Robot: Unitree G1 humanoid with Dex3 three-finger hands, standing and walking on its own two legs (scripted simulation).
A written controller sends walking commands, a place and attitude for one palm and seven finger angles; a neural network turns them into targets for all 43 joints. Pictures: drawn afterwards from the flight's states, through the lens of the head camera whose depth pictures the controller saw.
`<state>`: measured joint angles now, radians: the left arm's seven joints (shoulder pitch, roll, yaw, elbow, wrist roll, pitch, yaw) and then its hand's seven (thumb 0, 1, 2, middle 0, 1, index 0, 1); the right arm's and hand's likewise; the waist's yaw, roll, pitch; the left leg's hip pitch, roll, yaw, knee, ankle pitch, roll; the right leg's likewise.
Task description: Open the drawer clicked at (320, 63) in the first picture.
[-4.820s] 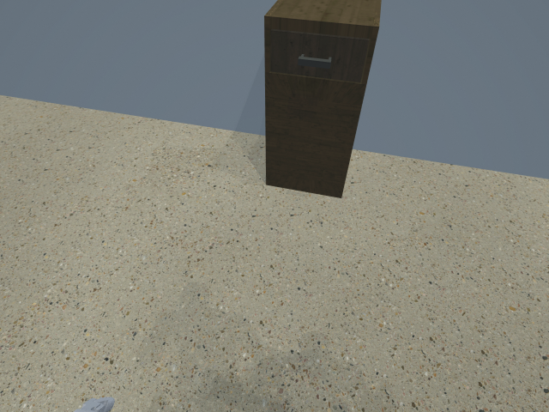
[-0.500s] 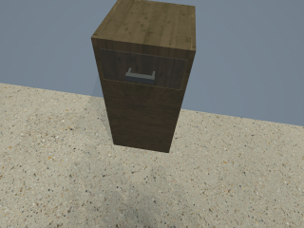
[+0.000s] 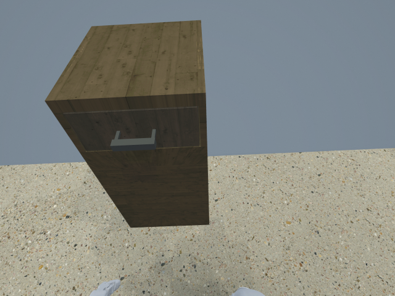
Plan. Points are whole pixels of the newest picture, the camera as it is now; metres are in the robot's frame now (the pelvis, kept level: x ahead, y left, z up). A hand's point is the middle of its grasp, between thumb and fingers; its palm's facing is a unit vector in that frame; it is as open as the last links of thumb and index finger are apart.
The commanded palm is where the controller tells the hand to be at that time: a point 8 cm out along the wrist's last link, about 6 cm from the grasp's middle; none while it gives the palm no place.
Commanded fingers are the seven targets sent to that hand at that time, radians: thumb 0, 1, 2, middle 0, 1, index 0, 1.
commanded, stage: come to a stop and stand still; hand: left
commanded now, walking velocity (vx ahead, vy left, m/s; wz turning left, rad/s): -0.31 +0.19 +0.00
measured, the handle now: (135, 138) +0.53 +0.19 -0.03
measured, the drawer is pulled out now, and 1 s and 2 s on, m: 0.00 0.00 0.00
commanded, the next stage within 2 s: look again from close up in 0.96 s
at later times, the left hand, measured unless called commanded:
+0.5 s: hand out of the picture +0.00 +0.26 -0.16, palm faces +0.08 -0.96 -0.27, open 7.4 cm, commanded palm none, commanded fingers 0.00 0.90 0.90 -0.20 -0.30 -0.20 -0.30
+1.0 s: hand out of the picture -0.05 +0.26 -0.15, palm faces +0.02 -0.98 -0.17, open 7.3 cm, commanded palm none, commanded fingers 0.00 0.90 0.90 -0.20 -0.30 -0.20 -0.30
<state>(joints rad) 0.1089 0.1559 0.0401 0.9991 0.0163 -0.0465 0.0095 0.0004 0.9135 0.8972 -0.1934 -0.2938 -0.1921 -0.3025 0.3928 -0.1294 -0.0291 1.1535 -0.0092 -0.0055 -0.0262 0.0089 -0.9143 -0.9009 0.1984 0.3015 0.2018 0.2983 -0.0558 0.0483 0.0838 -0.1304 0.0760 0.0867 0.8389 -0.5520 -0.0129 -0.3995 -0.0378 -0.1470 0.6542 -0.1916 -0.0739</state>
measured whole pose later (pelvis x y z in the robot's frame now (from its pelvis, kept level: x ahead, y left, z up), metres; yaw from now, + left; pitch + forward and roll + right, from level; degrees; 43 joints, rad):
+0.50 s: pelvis -0.04 +0.06 +0.01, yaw +0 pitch -3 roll +0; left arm 0.28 0.20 0.04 1.00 0.02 0.07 0.05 0.00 0.91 0.90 -0.20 -0.29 -0.20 -0.30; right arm 0.27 -0.21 -0.04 0.91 -0.03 0.04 -0.01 0.01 -0.91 -0.90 0.19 0.30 0.20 0.30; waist 0.01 0.01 -0.02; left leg -0.18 -0.01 0.09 0.59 -0.36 0.05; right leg -0.43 -0.07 -0.07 0.63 -0.27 -0.02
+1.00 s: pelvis -0.05 +0.10 +0.02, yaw -1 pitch -2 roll +0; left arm 0.34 0.13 0.00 1.05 0.02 0.02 0.03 0.02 0.93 0.90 -0.20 -0.29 -0.20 -0.30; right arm 0.39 -0.16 0.01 1.04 -0.02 0.00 -0.03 0.01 -0.92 -0.90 0.20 0.30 0.20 0.30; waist -0.01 0.00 0.01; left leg -0.16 -0.08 0.13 0.44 -0.27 0.11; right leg -0.30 -0.04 -0.02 0.47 -0.14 0.00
